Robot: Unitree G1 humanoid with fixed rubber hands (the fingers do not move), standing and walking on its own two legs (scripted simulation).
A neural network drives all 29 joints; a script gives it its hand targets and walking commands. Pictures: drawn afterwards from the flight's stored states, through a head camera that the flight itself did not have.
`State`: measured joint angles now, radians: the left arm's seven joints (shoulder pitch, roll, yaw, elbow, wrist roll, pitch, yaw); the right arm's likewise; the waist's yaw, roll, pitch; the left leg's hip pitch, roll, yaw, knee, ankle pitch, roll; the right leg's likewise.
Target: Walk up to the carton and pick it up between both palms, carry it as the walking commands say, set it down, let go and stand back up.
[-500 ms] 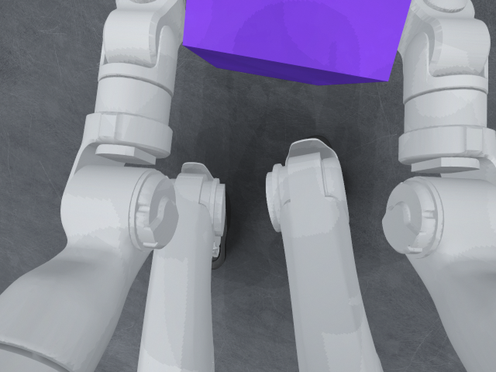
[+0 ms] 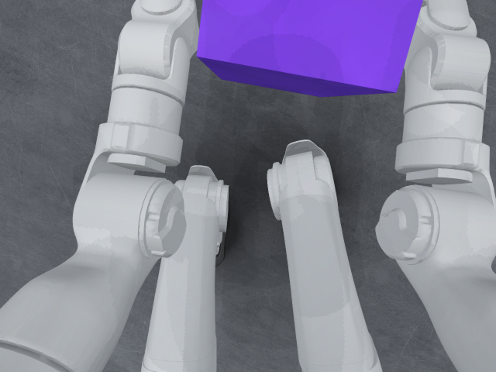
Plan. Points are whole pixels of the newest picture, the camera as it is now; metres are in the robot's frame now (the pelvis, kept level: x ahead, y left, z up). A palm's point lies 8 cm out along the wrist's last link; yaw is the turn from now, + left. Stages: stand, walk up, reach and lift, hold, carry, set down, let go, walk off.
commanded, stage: reach and lift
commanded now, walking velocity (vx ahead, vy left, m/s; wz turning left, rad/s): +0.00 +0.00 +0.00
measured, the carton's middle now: out of the picture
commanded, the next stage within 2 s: none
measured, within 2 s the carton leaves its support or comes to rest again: neither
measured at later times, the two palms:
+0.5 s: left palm out of the picture +0.54 +0.01 -0.03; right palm out of the picture +0.48 -0.25 -0.05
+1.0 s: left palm out of the picture +0.52 +0.02 +0.03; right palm out of the picture +0.45 -0.24 +0.01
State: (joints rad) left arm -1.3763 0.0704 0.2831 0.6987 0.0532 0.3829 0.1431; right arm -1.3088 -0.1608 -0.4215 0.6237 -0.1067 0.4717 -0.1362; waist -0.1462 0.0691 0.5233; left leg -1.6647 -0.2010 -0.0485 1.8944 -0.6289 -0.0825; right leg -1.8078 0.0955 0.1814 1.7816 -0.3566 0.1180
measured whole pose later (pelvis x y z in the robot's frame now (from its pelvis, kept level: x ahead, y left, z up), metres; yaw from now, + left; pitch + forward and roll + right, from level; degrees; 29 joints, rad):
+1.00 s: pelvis +0.01 +0.00 +0.11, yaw -3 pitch +14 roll +4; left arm -1.12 0.02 0.25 0.59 0.05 0.39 0.13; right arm -1.05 -0.09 -0.35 0.49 -0.10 0.50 -0.16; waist -0.12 0.04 0.52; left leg -1.20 -0.17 -0.07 1.52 -0.56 -0.05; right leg -1.34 0.10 0.21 1.43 -0.33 0.11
